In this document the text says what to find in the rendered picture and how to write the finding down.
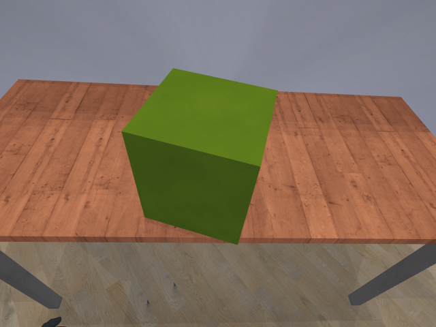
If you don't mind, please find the table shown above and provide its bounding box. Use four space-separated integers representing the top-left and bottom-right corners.
0 79 436 309

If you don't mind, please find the carton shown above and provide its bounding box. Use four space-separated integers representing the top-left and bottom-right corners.
121 68 278 245

